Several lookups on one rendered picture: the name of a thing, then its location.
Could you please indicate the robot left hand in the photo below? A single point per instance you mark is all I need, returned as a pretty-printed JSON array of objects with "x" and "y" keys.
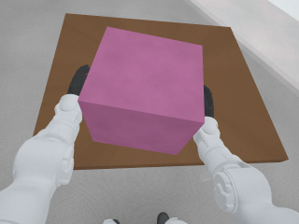
[{"x": 78, "y": 80}]

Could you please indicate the robot right hand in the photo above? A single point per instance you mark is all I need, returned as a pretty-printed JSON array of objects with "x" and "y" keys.
[{"x": 208, "y": 102}]

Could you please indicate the right robot forearm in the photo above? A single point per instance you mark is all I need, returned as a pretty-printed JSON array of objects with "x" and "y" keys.
[{"x": 213, "y": 153}]

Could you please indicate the carton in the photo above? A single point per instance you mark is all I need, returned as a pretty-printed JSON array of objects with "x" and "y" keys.
[{"x": 144, "y": 91}]

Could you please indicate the left robot forearm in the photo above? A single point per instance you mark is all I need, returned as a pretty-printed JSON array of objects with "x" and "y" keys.
[{"x": 64, "y": 126}]

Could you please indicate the robot right foot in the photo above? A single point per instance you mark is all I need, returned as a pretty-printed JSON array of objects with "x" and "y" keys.
[{"x": 162, "y": 218}]

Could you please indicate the table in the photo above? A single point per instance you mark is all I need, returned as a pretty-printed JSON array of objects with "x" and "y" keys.
[{"x": 245, "y": 126}]

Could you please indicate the robot left upper arm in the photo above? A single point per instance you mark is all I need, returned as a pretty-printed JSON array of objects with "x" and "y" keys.
[{"x": 42, "y": 166}]

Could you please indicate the robot right upper arm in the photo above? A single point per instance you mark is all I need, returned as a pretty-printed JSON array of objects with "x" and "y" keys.
[{"x": 245, "y": 194}]

